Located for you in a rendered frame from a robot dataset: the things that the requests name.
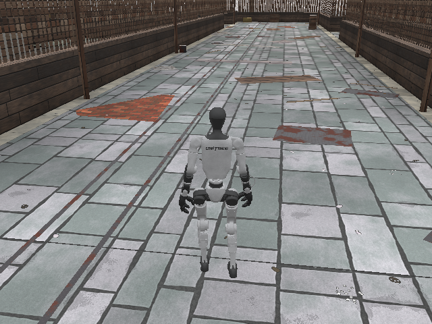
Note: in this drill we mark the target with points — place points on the robot right forearm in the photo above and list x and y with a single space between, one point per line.
246 181

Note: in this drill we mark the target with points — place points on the right robot upper arm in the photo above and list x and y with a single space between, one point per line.
238 144

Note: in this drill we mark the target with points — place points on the left robot upper arm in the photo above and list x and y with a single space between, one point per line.
193 153

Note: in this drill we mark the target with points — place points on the robot left forearm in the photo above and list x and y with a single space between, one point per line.
186 182

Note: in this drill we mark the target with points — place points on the right robot shin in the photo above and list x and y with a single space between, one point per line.
232 247

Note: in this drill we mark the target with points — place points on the robot left hand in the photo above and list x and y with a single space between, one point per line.
182 203

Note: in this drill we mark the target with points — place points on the robot right hand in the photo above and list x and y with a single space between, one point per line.
247 197

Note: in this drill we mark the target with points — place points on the left robot foot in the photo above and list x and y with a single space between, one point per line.
204 266

